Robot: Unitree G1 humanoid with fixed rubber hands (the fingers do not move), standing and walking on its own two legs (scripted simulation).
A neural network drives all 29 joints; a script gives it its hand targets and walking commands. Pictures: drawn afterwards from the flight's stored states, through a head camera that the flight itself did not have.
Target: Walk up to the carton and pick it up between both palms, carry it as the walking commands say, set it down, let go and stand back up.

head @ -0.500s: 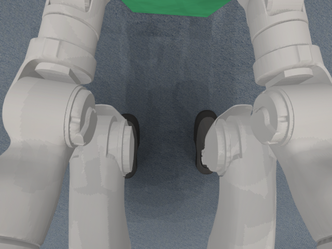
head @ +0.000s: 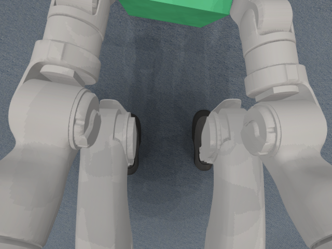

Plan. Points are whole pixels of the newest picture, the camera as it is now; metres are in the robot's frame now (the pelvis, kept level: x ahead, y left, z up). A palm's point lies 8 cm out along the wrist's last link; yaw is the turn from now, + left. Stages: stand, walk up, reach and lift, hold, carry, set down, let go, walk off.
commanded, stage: reach and lift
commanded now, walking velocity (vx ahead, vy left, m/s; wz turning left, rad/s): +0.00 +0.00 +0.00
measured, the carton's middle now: out of the picture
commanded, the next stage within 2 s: none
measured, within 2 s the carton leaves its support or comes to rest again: neither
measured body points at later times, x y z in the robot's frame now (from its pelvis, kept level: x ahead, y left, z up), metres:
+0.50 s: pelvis -0.01 +0.00 +0.04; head +0.32 +0.00 +0.33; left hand +0.57 +0.11 -0.05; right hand +0.54 -0.15 -0.06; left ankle +0.13 +0.12 -0.36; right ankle +0.14 -0.13 -0.36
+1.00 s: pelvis -0.02 +0.00 +0.09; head +0.29 +0.00 +0.40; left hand +0.55 +0.11 +0.02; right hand +0.52 -0.15 +0.01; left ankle +0.13 +0.12 -0.36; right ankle +0.14 -0.13 -0.36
